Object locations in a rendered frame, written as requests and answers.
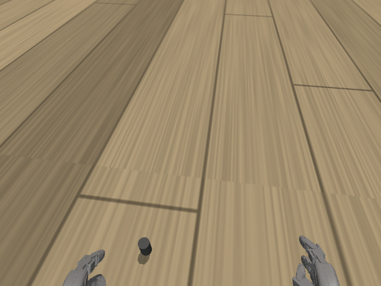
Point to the left robot hand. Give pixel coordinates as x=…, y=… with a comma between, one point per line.
x=79, y=276

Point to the can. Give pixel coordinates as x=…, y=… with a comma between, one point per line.
x=144, y=246

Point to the right robot hand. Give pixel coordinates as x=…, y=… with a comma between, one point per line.
x=321, y=272

